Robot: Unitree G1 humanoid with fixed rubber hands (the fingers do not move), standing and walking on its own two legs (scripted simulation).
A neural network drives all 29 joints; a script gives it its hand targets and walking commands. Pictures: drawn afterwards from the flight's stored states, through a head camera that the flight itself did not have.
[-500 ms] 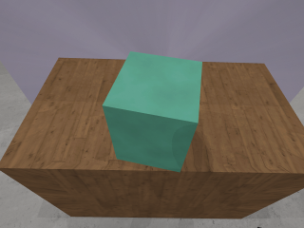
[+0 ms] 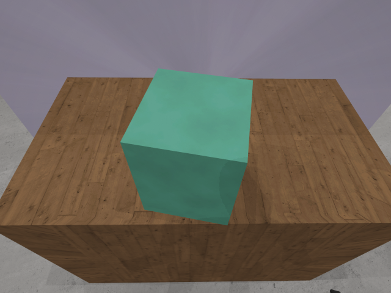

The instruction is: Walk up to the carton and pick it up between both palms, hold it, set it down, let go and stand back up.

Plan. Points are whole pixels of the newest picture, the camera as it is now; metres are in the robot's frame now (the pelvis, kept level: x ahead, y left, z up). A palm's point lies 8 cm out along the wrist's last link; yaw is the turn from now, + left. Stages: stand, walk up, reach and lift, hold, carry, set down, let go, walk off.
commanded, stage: walk up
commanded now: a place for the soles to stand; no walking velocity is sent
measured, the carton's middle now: (194, 150) +0.39 +0.02 +0.06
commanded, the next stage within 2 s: reach and lift in 0.14 s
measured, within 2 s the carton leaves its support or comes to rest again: neither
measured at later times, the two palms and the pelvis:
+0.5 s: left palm (81, 270) +0.18 +0.25 -0.09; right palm out of the picture +0.13 -0.29 -0.09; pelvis -0.02 +0.00 -0.01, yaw -1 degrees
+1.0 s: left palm (69, 289) +0.14 +0.25 -0.06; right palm out of the picture +0.09 -0.23 -0.06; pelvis -0.05 +0.02 +0.00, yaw -5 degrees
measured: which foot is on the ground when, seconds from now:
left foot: down 0.00-1.00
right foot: down 0.00-1.00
